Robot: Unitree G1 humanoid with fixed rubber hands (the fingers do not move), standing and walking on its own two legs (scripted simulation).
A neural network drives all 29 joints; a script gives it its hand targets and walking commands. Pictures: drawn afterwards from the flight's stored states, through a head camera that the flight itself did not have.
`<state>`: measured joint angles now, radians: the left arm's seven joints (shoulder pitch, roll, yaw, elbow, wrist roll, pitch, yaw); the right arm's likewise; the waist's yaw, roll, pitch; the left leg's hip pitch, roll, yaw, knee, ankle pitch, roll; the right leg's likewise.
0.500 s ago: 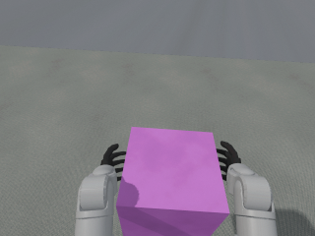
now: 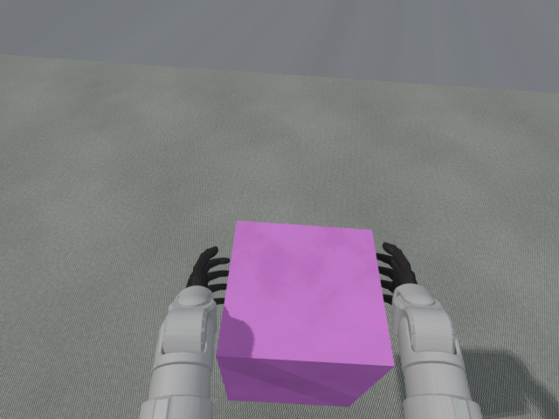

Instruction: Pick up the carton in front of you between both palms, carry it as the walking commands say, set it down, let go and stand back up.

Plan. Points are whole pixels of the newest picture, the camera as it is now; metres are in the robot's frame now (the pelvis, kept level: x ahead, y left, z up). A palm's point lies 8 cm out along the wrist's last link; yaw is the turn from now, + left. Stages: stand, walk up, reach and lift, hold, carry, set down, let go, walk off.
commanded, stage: carry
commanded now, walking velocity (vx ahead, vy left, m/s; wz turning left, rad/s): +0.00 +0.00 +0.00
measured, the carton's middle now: (296, 319) +0.30 +0.00 -0.05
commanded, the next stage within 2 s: none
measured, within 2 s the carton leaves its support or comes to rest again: neither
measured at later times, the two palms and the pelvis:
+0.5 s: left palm (196, 297) +0.29 +0.15 +0.03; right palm (401, 292) +0.30 -0.15 +0.04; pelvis +0.00 +0.00 +0.00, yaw +0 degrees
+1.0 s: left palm (193, 295) +0.29 +0.16 +0.03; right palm (399, 293) +0.30 -0.14 +0.04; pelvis +0.00 +0.01 +0.00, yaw +0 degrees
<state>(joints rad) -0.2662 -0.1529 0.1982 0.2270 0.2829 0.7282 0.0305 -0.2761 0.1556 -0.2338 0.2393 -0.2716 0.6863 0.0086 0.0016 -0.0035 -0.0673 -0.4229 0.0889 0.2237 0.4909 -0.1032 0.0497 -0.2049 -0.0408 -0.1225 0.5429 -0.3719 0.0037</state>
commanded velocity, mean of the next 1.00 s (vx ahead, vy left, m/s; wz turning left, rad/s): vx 0.00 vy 0.00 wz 0.00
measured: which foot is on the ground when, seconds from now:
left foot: down 0.00-1.00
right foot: down 0.00-1.00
